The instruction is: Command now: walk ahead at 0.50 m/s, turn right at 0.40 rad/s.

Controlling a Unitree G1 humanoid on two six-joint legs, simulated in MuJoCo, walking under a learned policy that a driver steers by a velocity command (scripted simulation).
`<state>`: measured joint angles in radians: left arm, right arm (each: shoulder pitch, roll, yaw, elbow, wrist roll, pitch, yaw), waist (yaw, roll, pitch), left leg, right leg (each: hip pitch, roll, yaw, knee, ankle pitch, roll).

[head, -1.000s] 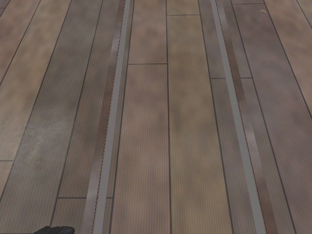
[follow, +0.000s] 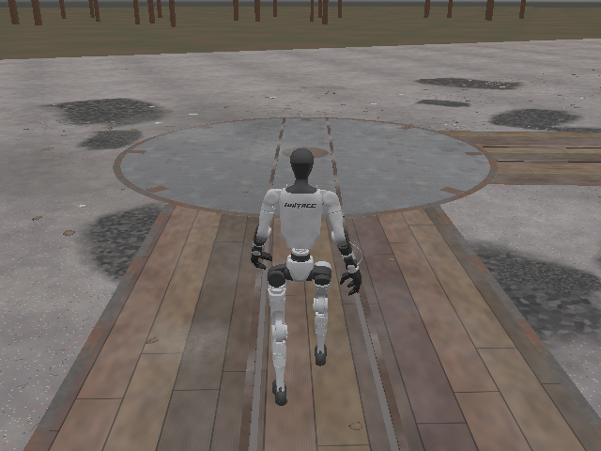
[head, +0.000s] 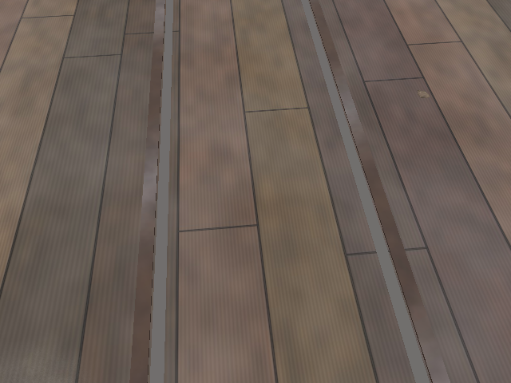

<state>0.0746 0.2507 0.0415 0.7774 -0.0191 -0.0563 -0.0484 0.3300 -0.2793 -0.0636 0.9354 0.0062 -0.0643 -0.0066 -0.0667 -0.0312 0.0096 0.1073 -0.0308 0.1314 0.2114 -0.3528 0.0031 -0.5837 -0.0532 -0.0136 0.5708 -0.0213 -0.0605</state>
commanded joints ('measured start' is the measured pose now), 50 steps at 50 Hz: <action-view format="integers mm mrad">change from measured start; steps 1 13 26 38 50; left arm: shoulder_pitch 54 176 309 202 -122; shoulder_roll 137 167 195 99 84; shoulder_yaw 51 61 66 34 17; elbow -66 -68 27 -45 -147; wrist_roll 4 13 5 15 2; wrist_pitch -11 -22 6 -11 -39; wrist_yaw -9 46 65 55 12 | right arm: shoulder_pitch -36 -161 -327 -100 64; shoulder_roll -191 -88 -115 -119 -171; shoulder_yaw -45 -11 -9 -11 -24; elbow -48 -170 -236 -138 -39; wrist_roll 5 -21 -1 -8 16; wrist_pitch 16 -37 -67 -50 -3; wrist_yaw -18 1 40 31 5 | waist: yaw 100 59 102 68 -10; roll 113 -17 -67 115 99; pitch -45 -27 7 -4 56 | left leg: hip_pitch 8 -728 -602 -268 -67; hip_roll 283 143 53 250 279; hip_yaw -10 -182 -142 -364 -242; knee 253 719 252 -69 -1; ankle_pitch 979 170 296 326 468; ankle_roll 105 -49 46 239 177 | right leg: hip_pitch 151 379 617 -64 -41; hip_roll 73 -106 -157 -75 -11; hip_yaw -74 288 274 78 32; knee -15 -387 -214 443 -60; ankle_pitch -104 114 273 -215 24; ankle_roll -57 -229 -120 55 30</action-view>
